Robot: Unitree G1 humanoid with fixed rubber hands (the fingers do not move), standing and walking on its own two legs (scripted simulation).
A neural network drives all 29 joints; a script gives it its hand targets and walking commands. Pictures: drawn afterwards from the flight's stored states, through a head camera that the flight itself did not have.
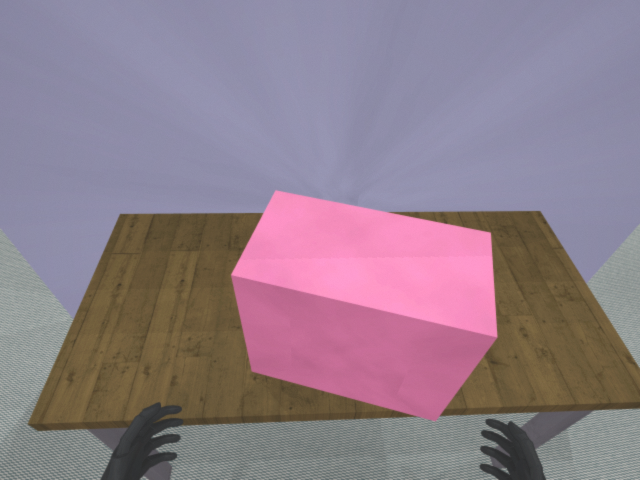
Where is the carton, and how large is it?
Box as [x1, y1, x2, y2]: [231, 190, 496, 420]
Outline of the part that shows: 275,190 231,274 252,371 435,420 496,338 490,233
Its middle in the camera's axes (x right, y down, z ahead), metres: +0.06 +0.11 +0.61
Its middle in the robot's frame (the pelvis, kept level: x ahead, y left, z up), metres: +0.39 -0.03 -0.05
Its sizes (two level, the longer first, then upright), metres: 0.318 0.169 0.275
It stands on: a table, 0.58 m high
